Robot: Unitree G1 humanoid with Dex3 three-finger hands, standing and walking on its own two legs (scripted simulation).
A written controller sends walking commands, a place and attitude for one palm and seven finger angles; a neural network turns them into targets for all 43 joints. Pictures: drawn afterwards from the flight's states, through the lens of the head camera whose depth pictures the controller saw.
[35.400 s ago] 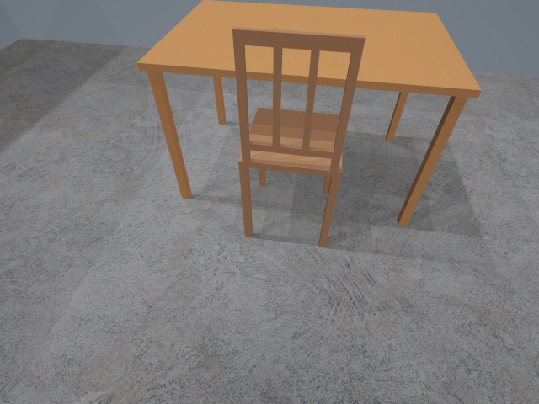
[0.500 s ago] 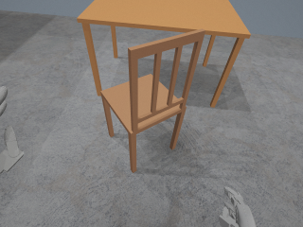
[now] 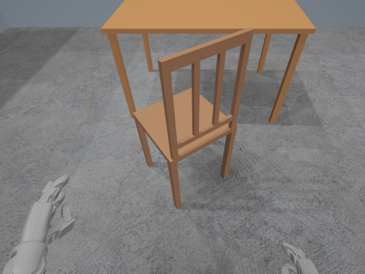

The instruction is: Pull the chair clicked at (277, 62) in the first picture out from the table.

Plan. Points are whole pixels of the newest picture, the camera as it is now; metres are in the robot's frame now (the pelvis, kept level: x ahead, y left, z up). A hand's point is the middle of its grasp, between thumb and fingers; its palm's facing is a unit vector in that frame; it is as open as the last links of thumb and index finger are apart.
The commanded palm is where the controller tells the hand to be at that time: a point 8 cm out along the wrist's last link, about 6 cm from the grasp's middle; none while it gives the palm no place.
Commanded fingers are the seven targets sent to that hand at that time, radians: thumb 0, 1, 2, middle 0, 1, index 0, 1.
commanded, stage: let the arm hang, fingers relaxed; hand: left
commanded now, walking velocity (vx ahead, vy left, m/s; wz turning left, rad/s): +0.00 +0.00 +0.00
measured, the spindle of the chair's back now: (195, 102) +0.69 -0.01 -0.04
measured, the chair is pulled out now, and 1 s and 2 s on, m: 0.48 0.48 0.48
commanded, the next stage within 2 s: look to check the result in 0.98 s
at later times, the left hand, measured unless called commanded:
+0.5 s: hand out of the picture -0.06 +0.19 -0.16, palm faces +0.05 -0.97 -0.25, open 7.3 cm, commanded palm none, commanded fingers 0.00 0.90 0.90 -0.20 -0.30 -0.20 -0.30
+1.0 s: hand out of the picture +0.00 +0.14 -0.16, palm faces +0.06 -0.98 -0.17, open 7.3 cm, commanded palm none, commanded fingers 0.00 0.90 0.90 -0.20 -0.30 -0.20 -0.30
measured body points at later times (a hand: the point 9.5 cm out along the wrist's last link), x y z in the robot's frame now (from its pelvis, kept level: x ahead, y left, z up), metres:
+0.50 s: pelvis -0.02 -0.01 +0.01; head +0.00 -0.02 +0.46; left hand -0.06 +0.24 -0.14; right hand -0.02 -0.23 -0.15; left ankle +0.02 +0.10 -0.73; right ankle -0.02 -0.12 -0.73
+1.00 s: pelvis +0.00 -0.02 +0.01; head +0.02 -0.02 +0.46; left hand -0.01 +0.19 -0.15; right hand -0.01 -0.23 -0.15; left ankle +0.02 +0.10 -0.73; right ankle -0.02 -0.12 -0.73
